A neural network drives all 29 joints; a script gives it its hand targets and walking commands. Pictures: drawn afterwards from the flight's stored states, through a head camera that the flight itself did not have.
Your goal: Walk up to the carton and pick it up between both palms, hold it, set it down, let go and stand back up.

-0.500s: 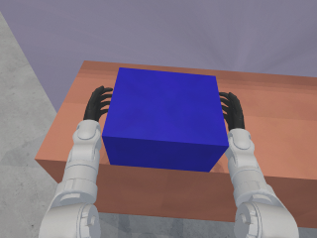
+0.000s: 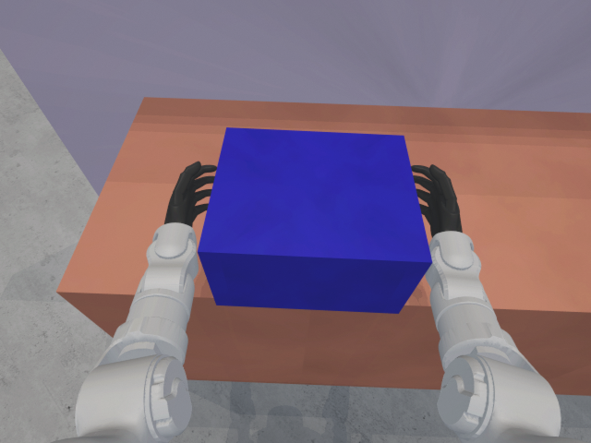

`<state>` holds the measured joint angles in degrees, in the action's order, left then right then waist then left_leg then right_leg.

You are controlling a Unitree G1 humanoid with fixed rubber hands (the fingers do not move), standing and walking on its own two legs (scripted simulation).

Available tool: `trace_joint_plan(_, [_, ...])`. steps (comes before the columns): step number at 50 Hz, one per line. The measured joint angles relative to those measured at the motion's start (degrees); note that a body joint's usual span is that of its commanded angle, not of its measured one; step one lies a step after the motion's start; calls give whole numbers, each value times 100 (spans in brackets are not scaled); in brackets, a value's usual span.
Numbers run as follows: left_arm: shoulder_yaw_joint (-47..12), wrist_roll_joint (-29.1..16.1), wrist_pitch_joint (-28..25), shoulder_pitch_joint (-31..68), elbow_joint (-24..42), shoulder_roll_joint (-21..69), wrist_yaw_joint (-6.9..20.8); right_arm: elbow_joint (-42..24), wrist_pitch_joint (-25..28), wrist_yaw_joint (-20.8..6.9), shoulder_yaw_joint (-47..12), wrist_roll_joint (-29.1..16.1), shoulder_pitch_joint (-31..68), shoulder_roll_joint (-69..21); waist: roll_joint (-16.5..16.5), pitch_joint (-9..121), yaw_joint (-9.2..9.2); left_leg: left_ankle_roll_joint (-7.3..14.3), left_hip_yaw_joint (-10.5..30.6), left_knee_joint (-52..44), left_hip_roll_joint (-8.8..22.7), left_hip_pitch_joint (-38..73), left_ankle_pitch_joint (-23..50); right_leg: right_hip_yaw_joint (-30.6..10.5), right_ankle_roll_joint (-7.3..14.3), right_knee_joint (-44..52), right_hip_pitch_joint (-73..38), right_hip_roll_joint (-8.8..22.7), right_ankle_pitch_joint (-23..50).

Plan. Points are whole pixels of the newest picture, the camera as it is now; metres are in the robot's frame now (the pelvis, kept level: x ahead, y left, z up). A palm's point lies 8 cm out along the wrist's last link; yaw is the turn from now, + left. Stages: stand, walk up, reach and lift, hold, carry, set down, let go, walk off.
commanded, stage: set down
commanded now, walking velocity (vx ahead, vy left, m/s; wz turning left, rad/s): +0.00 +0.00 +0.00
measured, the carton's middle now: (311, 219) +0.43 -0.01 +0.02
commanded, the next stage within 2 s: none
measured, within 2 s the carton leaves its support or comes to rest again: rests again in 1.04 s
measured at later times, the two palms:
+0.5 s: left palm (191, 230) +0.42 +0.17 +0.01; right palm (429, 234) +0.41 -0.19 +0.01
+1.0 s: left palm (193, 235) +0.42 +0.17 +0.00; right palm (430, 243) +0.40 -0.20 +0.00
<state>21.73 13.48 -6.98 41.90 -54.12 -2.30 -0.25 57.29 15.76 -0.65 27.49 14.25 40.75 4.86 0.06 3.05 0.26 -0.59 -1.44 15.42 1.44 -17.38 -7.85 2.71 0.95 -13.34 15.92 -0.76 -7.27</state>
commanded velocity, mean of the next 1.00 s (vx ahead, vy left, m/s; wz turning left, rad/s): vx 0.00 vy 0.00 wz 0.00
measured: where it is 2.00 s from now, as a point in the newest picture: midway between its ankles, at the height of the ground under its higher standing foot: outside the picture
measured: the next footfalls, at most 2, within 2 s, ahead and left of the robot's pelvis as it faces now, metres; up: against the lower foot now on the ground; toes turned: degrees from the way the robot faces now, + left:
none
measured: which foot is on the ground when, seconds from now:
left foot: down 0.00-1.00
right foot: down 0.00-1.00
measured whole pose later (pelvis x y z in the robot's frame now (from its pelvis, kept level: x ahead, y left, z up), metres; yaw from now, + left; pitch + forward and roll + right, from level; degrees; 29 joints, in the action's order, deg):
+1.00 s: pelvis +0.00 +0.01 -0.01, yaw +0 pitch +22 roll -1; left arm 19.7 9.5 -24.7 47.5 -73.8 -6.4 -3.0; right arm 67.6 26.9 0.9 31.3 17.8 44.2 5.7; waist -1.2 8.5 -0.8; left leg -0.1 -2.1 20.8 1.6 -34.1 -8.4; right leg 4.0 0.9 -17.9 32.2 -0.3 -7.5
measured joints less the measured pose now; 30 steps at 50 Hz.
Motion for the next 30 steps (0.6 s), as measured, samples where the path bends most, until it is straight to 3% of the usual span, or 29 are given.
trace_joint_plan(9, [-19, -55, -335, -50, -214, -137, 43, -10, 174, 76, 117, 181, -38, -168, 23, 34, -29, -5, 14, 31, -10, -231, -31, 46, -4, -50, 225, 20, -56])
trace_joint_plan(30, [-408, -437, -1255, 61, -1164, -216, -355, 755, 843, 151, -187, -47, 102, 166, -216, 483, -80, 5, -18, 438, 62, -1313, -136, 146, 8, -173, 1180, -14, -4])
